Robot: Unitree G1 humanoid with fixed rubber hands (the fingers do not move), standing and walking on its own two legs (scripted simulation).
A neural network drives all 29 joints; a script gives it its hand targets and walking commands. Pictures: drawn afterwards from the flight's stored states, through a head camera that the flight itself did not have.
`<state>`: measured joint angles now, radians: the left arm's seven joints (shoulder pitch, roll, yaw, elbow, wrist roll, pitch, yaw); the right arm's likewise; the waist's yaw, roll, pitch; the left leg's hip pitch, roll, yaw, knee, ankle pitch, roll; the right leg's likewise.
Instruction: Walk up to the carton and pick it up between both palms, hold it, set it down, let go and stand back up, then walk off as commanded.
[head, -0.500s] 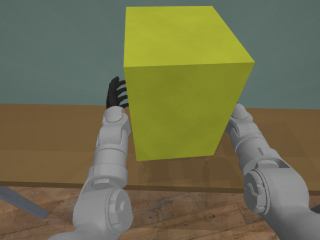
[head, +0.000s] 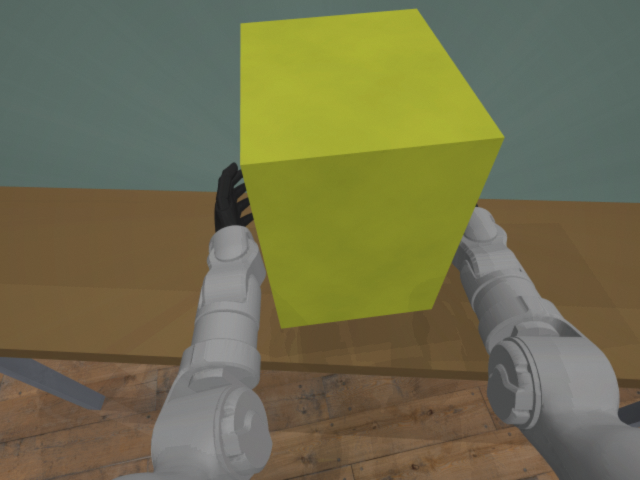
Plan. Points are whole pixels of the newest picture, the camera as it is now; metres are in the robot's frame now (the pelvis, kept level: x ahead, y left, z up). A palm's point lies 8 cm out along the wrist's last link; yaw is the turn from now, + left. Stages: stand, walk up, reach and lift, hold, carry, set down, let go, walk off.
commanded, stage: set down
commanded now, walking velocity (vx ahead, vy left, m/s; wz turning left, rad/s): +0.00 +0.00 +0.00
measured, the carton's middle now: (344, 178) +0.44 +0.04 +0.13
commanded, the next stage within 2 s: none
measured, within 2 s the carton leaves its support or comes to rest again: neither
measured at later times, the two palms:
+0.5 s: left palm (238, 248) +0.38 +0.18 +0.04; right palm (453, 220) +0.45 -0.11 +0.05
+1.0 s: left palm (245, 263) +0.38 +0.18 +0.00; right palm (446, 232) +0.46 -0.11 +0.01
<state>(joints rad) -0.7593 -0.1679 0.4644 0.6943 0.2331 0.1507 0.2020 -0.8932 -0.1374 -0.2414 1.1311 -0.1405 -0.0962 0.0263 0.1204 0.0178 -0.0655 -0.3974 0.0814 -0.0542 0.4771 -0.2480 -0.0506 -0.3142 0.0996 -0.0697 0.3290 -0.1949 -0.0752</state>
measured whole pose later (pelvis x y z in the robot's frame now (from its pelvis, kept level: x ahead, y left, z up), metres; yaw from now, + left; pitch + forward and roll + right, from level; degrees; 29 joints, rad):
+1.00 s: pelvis +0.00 -0.01 -0.01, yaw +0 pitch +19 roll -1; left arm -0.71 -0.18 0.49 0.77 0.24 -0.06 0.21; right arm -0.90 -0.13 -0.25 1.17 -0.18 -0.25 0.02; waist 0.13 0.02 -0.06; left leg -0.57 0.08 -0.04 0.48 -0.23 -0.05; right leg -0.53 0.09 -0.07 0.40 -0.20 -0.08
